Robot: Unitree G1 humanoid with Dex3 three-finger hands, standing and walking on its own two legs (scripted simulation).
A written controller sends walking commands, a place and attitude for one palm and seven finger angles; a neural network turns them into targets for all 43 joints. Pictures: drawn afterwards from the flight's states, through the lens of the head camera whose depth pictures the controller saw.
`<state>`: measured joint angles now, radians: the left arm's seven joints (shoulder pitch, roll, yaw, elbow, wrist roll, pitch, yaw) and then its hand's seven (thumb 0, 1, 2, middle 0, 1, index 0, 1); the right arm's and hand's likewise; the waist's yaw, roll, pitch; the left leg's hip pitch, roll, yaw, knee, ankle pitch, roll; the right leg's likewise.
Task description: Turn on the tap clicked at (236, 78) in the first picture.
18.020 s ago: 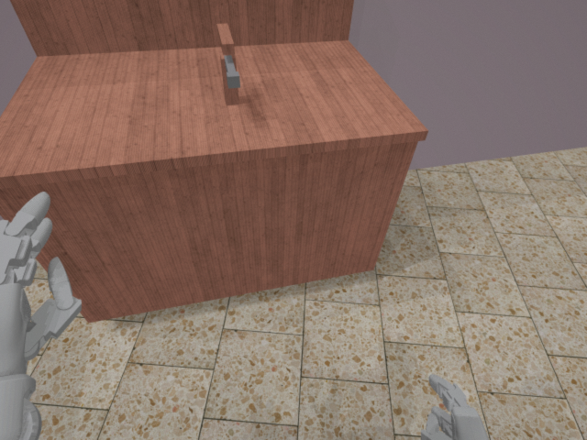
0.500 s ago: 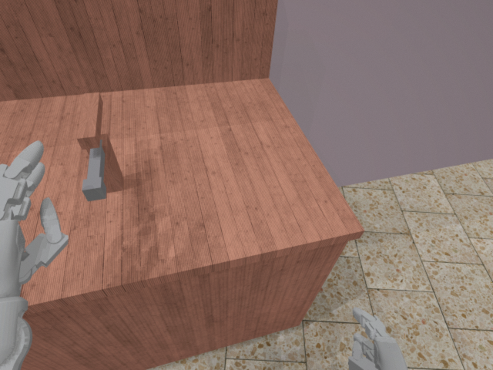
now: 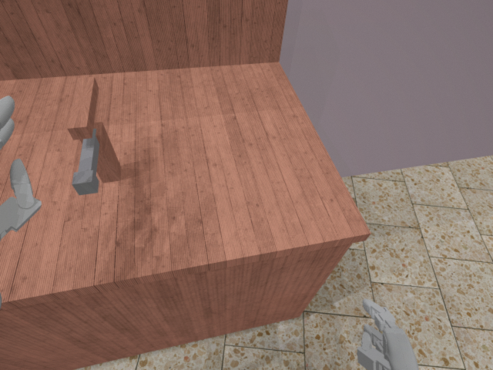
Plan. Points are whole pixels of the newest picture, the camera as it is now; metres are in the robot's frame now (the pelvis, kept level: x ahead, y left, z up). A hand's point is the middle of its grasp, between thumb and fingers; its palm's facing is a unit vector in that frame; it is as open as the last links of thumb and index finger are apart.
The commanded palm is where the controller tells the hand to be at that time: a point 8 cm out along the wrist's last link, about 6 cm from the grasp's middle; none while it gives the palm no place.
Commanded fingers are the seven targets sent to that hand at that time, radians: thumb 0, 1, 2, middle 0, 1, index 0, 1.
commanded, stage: come to a stop and stand still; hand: left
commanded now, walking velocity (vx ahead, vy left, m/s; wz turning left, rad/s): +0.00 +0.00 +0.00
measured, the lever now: (86, 182) +0.34 +0.31 +0.09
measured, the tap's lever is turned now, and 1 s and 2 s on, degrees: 0 0 0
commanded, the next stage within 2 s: look again from close up in 0.48 s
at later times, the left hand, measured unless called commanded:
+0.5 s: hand (49, 228) +0.22 +0.27 +0.16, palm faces +0.40 -0.85 -0.33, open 7.4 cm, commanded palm +0.16 +0.30 +0.18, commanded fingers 0.00 0.90 0.90 -0.20 -0.30 -0.20 -0.30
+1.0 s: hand (51, 225) +0.22 +0.27 +0.16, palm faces +0.38 -0.84 -0.39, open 7.4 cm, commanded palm +0.16 +0.30 +0.18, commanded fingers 0.00 0.90 0.90 -0.20 -0.30 -0.20 -0.30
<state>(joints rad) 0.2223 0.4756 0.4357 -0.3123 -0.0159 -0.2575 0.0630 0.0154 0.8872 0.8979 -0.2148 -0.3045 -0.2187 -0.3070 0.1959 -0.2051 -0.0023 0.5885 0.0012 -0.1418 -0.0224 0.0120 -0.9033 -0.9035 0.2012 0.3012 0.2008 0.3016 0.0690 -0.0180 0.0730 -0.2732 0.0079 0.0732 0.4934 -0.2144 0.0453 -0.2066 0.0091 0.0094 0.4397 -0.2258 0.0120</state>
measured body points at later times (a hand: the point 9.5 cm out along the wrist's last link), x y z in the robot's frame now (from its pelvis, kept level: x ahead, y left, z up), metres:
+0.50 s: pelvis +0.00 +0.02 +0.00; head +0.02 +0.05 +0.45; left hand +0.20 +0.31 +0.18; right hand +0.18 -0.20 -0.07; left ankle +0.03 +0.09 -0.74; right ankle +0.01 -0.13 -0.74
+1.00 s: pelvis +0.00 +0.01 +0.00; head +0.03 +0.03 +0.45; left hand +0.20 +0.31 +0.19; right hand +0.19 -0.20 -0.07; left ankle +0.03 +0.09 -0.74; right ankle +0.01 -0.13 -0.74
